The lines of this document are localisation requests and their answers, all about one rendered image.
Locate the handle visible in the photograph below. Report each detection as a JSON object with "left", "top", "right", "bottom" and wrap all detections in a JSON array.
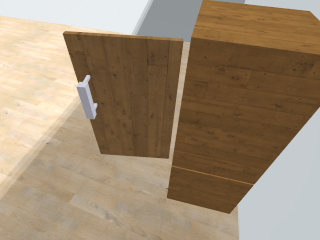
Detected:
[{"left": 76, "top": 75, "right": 98, "bottom": 120}]

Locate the cupboard door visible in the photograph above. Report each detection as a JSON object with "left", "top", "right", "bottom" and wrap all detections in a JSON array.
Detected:
[{"left": 63, "top": 31, "right": 184, "bottom": 159}]

